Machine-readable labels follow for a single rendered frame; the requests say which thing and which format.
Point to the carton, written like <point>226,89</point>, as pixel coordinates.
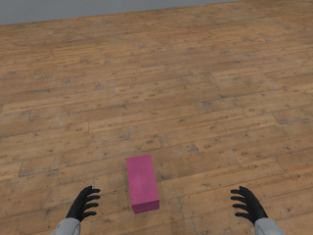
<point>142,184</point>

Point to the right robot forearm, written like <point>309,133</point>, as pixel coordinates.
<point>267,226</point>

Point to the left robot hand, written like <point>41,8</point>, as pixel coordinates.
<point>77,209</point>

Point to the right robot hand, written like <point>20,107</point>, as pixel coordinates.
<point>252,205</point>

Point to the left robot forearm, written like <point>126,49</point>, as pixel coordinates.
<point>68,226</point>

